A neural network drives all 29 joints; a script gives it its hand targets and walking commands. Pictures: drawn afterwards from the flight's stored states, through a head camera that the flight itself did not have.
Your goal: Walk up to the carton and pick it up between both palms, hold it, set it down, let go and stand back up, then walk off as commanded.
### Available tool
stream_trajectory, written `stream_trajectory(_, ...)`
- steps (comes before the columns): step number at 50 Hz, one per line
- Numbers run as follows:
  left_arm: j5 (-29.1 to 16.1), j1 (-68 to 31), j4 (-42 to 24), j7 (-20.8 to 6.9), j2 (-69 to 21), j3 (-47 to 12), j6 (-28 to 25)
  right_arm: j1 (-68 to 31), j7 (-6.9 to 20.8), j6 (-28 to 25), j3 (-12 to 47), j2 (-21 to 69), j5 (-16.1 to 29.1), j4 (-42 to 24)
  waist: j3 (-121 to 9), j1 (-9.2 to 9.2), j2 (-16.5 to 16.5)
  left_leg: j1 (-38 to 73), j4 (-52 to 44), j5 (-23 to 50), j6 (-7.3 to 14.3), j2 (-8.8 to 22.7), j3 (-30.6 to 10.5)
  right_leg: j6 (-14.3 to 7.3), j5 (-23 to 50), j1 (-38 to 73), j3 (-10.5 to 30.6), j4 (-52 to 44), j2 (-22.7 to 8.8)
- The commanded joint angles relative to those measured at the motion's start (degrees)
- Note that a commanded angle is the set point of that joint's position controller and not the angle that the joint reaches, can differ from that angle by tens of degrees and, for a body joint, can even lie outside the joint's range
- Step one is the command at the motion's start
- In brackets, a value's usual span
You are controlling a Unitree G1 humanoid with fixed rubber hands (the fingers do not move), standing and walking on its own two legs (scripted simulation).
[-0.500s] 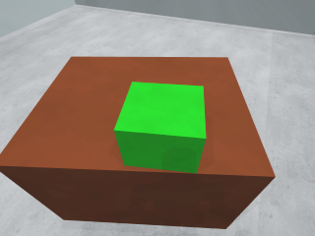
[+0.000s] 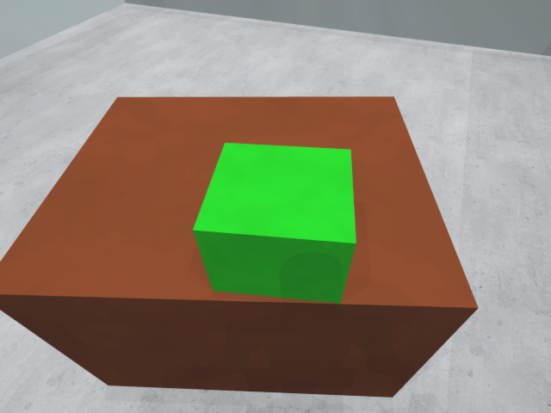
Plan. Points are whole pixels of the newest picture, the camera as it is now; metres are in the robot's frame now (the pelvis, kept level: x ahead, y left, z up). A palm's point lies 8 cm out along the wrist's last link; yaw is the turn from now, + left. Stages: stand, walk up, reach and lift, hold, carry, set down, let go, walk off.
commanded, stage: stand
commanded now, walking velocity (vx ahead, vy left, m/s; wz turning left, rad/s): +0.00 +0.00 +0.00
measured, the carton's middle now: (280, 220) +0.46 +0.00 -0.02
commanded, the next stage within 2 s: walk off in 0.08 s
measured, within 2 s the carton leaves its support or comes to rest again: neither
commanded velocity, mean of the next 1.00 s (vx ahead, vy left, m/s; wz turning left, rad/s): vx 0.00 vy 0.00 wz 0.00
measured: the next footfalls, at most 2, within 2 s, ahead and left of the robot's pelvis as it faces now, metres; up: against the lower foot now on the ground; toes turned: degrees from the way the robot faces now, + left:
right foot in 0.88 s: -0.09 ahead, -0.08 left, +0.00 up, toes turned -4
left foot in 1.16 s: -0.18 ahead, +0.15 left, +0.00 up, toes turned -8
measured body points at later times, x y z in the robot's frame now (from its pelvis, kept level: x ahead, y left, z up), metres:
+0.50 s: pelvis -0.03 +0.02 -0.03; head -0.01 +0.02 +0.42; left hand +0.10 +0.33 -0.13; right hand +0.08 -0.31 -0.12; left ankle -0.01 +0.12 -0.73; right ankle +0.03 -0.12 -0.74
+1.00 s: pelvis -0.13 +0.04 -0.01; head -0.11 +0.03 +0.43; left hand -0.06 +0.34 -0.13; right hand -0.06 -0.29 -0.12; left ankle -0.12 +0.12 -0.70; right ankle -0.13 -0.08 -0.75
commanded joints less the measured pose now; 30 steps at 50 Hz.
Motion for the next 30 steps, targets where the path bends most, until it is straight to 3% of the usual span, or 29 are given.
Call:
stream_trajectory(1,-0.2,0.0,-2.7,0.7,10.5,2.5,-1.2,-2.4,-0.5,-1.2,-2.1,-10.7,0.0,-3.5,-0.3,0.35,0.5,-2.2,-6.0,-3.8,2.5,5.5,-6.0,-1.7,-2.9,-0.4,6.7,-5.7,-6.6)
stream_trajectory(11,-0.3,-0.9,-2.5,0.7,10.1,2.4,-1.0,-1.0,-1.0,-1.3,-2.0,-10.6,0.3,-2.4,-0.1,-0.50,-0.7,0.7,-5.6,-1.3,2.0,5.7,-5.4,-1.5,-2.6,-1.2,6.5,-5.9,-6.4)
stream_trajectory(13,-0.3,-1.8,-2.4,0.8,10.2,2.4,-1.0,-2.6,-1.0,-1.1,-2.3,-10.8,0.1,-2.7,0.4,-0.26,0.8,-0.2,-5.7,-1.7,2.0,5.8,-5.2,-1.4,-1.9,-0.8,6.7,-6.3,-6.5)
stream_trajectory(14,1.3,-0.1,-7.1,0.8,12.2,4.8,0.5,-1.3,-1.8,-0.6,-4.4,-12.5,1.8,-10.1,-0.8,-2.25,1.8,-0.6,5.6,14.9,2.8,2.2,-2.1,-4.1,20.7,-5.2,7.2,3.3,-7.0)
stream_trajectory(15,0.2,0.3,-9.1,0.7,11.9,5.3,0.4,-1.0,-2.3,-0.9,-4.4,-13.3,1.7,-11.5,-5.6,-1.65,2.3,-0.6,8.4,20.3,4.3,3.8,-2.1,-5.6,26.7,-2.4,7.3,7.3,-7.6)
stream_trajectory(17,0.2,-0.1,-10.8,0.5,12.7,5.8,0.7,-0.1,-2.4,-0.7,-4.3,-14.4,1.4,-13.5,-7.2,-1.61,0.7,-2.5,10.3,15.1,4.6,2.7,-2.0,-6.0,22.3,-3.0,7.2,8.8,-7.6)
stream_trajectory(19,0.5,0.1,-12.7,0.4,13.8,6.4,1.5,-0.3,-2.4,0.5,-4.7,-14.5,0.8,-15.3,-6.1,-1.19,-2.4,-4.0,15.1,6.2,4.1,0.0,0.0,-7.5,16.6,-6.0,10.6,6.1,-9.1)
stream_trajectory(21,1.1,-1.7,-14.7,0.3,14.1,6.5,2.3,1.8,-2.2,1.6,-5.0,-12.9,0.2,-16.2,-4.7,-1.76,-10.3,-4.0,24.3,-10.4,4.1,-4.0,2.0,-10.3,12.4,-11.6,14.8,2.2,-13.1)
stream_trajectory(23,1.8,-4.5,-16.9,0.5,13.6,6.5,3.2,4.1,-2.1,2.3,-5.0,-12.1,-0.6,-16.8,-3.6,-2.32,-15.7,-6.3,33.2,-20.3,4.8,-5.7,-0.2,-12.5,6.6,-15.1,16.4,1.1,-15.5)
stream_trajectory(24,1.5,-7.2,-18.4,0.9,13.2,6.2,3.5,5.3,-1.9,2.3,-4.7,-12.4,-0.7,-16.9,-1.5,-3.38,-14.1,-6.0,32.2,-19.9,5.6,-4.4,-1.9,-12.3,5.4,-17.8,15.2,2.8,-15.6)
stream_trajectory(25,2.1,-8.7,-19.9,0.8,13.4,6.0,3.7,8.0,-1.9,2.2,-5.1,-12.5,-1.3,-18.6,0.2,-4.82,-11.9,-5.8,23.7,-17.9,5.4,-2.9,-2.7,-10.5,6.7,-19.1,12.7,6.6,-13.7)
stream_trajectory(26,2.3,-8.9,-19.8,0.8,13.2,5.9,4.2,9.5,-1.9,1.7,-5.0,-12.9,-1.6,-17.9,0.5,-5.65,-6.1,-3.9,11.6,-11.3,5.6,-1.3,-2.6,-8.0,10.0,-18.7,9.5,13.1,-10.7)
stream_trajectory(27,2.6,-6.2,-19.6,0.6,12.8,6.4,4.6,11.7,-2.0,1.5,-6.2,-15.2,-2.0,-18.8,-0.1,-5.14,3.3,-1.0,2.4,6.3,7.3,4.0,-8.3,-4.8,3.3,-20.8,5.0,25.9,-4.7)
stream_trajectory(28,2.2,-4.5,-20.0,1.0,10.0,6.8,4.9,7.6,-1.8,1.2,-7.0,-21.4,-1.4,-19.2,2.9,-3.16,15.1,-6.2,-5.4,19.1,13.3,18.5,-25.2,-0.3,-23.0,-24.7,-1.0,39.2,4.6)
stream_trajectory(29,2.5,-5.7,-18.7,1.1,11.0,7.1,5.6,7.2,-1.9,0.7,-7.8,-21.0,-2.5,-21.7,7.1,-2.67,6.5,-11.1,-8.0,12.4,13.5,19.3,-32.8,0.6,-24.7,-26.7,8.0,46.6,6.8)
stream_trajectory(30,2.1,-4.0,-18.0,0.9,11.2,7.3,5.5,3.8,-2.6,0.0,-7.1,-19.6,-2.4,-23.3,5.9,-0.55,4.3,-9.7,-5.9,11.1,12.3,17.5,-30.1,0.4,-22.4,-26.5,13.8,48.2,7.1)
